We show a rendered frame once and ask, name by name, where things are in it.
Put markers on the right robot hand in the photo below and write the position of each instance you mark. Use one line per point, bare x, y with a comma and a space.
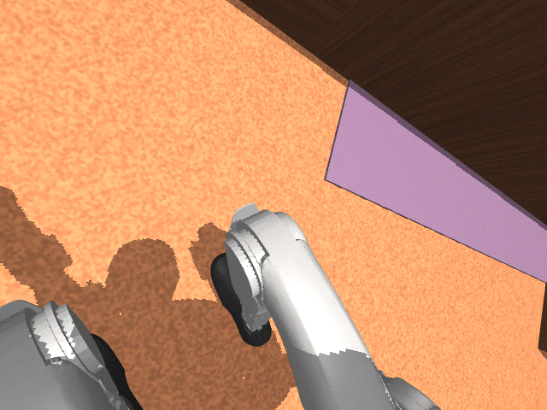
405, 396

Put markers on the left robot foot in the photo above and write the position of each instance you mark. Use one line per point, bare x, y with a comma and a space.
117, 373

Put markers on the right robot foot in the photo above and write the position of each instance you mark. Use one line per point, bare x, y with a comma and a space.
222, 282

